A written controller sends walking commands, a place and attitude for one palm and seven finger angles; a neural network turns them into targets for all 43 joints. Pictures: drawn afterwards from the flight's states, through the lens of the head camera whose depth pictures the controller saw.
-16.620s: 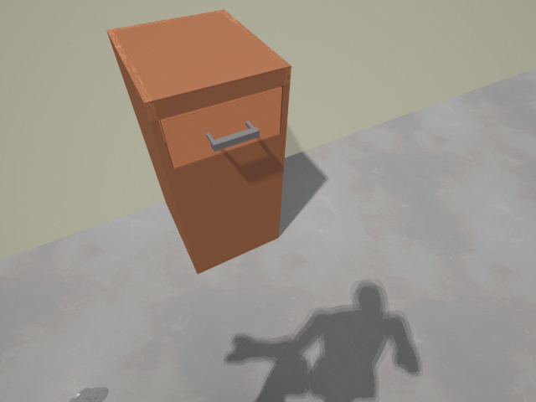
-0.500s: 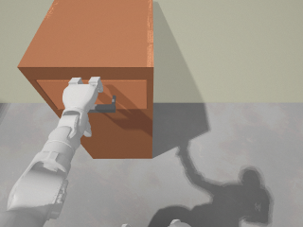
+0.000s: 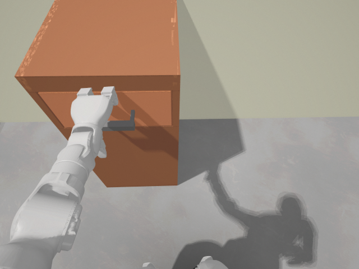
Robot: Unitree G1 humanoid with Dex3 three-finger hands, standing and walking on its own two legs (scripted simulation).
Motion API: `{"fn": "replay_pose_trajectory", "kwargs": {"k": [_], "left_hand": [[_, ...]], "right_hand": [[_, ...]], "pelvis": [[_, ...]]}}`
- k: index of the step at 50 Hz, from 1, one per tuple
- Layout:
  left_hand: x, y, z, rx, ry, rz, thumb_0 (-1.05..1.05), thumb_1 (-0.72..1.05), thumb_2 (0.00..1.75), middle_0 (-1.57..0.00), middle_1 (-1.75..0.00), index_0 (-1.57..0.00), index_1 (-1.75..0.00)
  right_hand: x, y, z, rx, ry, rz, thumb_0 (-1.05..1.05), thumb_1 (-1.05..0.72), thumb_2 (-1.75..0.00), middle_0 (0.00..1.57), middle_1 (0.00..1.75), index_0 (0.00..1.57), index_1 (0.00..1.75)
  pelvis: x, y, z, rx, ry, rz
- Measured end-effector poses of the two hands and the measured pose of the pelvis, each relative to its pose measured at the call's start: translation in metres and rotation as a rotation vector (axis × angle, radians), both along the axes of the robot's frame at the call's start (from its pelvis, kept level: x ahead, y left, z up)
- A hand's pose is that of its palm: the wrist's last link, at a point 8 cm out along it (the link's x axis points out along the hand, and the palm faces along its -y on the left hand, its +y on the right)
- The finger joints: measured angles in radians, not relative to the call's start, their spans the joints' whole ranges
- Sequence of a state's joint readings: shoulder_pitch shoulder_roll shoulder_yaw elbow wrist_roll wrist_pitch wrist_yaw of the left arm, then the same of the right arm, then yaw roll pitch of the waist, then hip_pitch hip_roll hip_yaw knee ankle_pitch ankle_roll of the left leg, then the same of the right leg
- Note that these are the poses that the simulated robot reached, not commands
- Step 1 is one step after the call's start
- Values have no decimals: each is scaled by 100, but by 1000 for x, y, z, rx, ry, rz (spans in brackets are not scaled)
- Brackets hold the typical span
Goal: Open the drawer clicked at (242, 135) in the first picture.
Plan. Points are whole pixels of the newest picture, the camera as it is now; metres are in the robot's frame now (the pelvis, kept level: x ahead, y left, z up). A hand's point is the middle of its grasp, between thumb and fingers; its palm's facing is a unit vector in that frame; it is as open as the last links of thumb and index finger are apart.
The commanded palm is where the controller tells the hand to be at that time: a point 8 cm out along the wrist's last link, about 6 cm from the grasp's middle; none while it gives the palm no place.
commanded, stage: move the hooked fingers above the handle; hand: left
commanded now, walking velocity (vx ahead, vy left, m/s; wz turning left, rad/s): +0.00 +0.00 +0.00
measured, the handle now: (111, 119) +0.52 +0.17 -0.05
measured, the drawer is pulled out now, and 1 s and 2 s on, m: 0.00 0.00 0.00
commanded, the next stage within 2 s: lower the fingers behind the handle in 0.32 s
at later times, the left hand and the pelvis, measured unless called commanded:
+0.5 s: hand (104, 123) +0.46 +0.17 +0.01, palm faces -0.06 -0.04 -1.00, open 13.8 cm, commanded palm +0.44 +0.18 +0.06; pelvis +0.00 +0.00 +0.00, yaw +0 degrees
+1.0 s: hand (107, 131) +0.46 +0.17 -0.03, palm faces -0.07 -0.04 -1.00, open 13.8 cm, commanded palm +0.45 +0.18 +0.02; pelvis +0.00 -0.01 -0.02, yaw +1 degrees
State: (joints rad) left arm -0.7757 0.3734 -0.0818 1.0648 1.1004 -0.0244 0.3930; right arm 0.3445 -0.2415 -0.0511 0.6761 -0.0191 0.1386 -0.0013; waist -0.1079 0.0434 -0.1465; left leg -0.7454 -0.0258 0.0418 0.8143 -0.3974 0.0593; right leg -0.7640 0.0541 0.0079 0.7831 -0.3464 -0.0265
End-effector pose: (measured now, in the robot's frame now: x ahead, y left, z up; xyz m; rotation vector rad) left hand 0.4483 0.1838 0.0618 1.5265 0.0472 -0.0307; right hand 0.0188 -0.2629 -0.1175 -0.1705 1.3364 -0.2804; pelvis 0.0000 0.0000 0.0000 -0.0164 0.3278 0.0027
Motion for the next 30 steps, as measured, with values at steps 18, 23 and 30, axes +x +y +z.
{"fn": "replay_pose_trajectory", "kwargs": {"k": [18,23,30], "left_hand": [[-1,-9,4,8,-42,1,0,-49,30,-32,-121,-32,-120],[0,-8,2,13,4,6,0,-49,30,-32,-120,-32,-120],[-5,-13,-9,-4,13,-45,0,-49,30,-32,-120,-32,-120]], "right_hand": [[24,3,-3,10,-42,33,1,-91,-90,20,30,20,30],[23,5,-2,16,-38,23,1,-91,-90,20,30,20,30],[17,0,-3,7,-12,28,1,-91,-90,20,30,20,30]], "pelvis": [[0,2,-2,-3,-5,11],[3,1,1,0,-9,6],[5,-2,-1,1,3,8]]}}
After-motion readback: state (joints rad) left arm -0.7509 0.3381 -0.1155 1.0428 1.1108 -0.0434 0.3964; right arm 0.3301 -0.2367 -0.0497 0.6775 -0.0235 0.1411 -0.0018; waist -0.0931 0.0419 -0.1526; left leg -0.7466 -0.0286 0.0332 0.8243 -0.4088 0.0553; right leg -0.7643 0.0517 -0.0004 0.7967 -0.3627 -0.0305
